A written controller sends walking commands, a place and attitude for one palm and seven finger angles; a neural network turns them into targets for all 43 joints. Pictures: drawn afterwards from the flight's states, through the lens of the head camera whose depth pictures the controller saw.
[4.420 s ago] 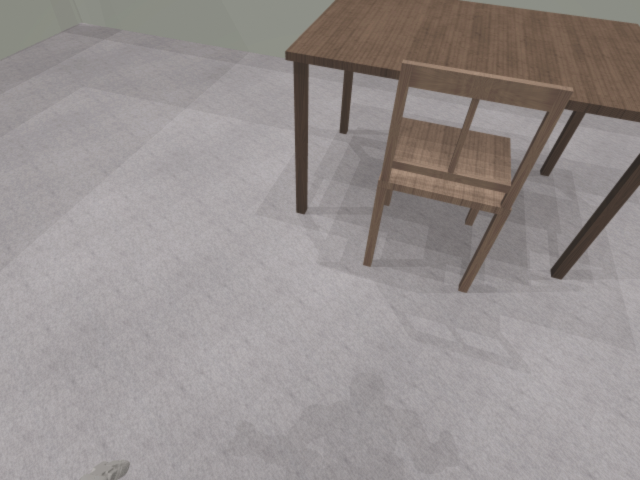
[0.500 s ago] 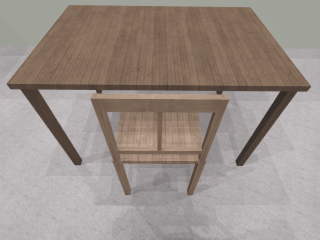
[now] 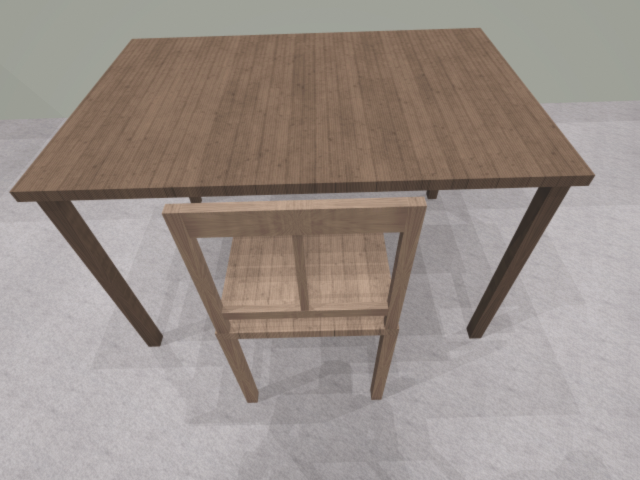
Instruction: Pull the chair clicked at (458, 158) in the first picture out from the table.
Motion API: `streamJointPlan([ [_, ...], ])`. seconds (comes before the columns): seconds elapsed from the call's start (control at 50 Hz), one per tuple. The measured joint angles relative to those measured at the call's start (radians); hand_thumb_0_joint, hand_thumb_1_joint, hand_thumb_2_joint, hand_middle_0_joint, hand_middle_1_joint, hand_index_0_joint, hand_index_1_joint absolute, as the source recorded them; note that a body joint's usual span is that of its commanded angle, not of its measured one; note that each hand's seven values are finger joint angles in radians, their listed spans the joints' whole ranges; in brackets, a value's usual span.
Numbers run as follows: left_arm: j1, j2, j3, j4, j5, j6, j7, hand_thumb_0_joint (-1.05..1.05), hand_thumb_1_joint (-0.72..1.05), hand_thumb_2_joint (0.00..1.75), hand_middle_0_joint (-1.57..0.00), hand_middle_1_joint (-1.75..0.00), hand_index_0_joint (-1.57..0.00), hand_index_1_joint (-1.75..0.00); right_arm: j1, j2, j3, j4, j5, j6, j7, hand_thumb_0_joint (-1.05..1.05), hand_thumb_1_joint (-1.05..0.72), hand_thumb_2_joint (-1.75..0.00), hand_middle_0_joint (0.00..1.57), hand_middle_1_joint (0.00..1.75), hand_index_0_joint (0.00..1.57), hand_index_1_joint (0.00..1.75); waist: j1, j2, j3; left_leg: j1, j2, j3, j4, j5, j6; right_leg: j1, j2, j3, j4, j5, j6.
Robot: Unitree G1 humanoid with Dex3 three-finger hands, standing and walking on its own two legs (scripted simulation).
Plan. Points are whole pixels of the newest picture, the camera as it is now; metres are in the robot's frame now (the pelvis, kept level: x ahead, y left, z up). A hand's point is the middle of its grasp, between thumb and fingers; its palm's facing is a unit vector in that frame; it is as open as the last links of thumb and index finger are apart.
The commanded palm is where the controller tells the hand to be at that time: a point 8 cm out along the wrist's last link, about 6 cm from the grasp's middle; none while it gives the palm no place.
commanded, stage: look again from close up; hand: left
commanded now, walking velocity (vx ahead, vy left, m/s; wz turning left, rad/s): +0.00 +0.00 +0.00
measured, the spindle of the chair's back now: (301, 273) +0.49 +0.06 -0.11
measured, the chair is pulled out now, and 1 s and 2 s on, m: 0.00 0.00 0.00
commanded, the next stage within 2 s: raise the hand toward the chair's back in 0.92 s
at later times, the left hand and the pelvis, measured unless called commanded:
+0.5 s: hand out of the picture +0.05 +0.18 -0.17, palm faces +0.04 -0.98 -0.20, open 7.4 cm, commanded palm none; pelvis +0.04 +0.01 +0.01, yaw +0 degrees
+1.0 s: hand out of the picture +0.05 +0.18 -0.16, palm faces +0.04 -0.98 -0.21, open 7.4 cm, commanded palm none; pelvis +0.05 +0.01 +0.01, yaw +1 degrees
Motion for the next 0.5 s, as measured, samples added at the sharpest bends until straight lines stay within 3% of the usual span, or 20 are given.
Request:
streamJointPlan([
  [0.32, -0.004, -0.015, -0.012, 0.082, -0.001, -0.027, 0.005, 0.01, 0.91, 0.90, -0.20, -0.30, -0.20, -0.30, -0.120, 0.006, 0.014, 0.039, 0.010, -0.032, -0.020, 0.01, -0.93, -0.90, 0.20, 0.30, 0.20, 0.30, 0.036, -0.021, 0.012, 0.067, 0.000, -0.001, -0.052, -0.017, -0.001, 0.085, 0.000, -0.005, -0.088, 0.001, 0.010],
  [0.5, -0.017, -0.001, -0.012, 0.096, 0.002, -0.033, 0.009, 0.01, 0.91, 0.90, -0.20, -0.30, -0.20, -0.30, -0.158, -0.011, 0.012, 0.044, 0.014, -0.041, -0.021, 0.01, -0.93, -0.90, 0.20, 0.30, 0.20, 0.30, 0.040, -0.028, 0.008, 0.103, -0.006, 0.004, -0.074, -0.027, 0.003, 0.122, -0.006, -0.003, -0.114, -0.006, 0.016],
])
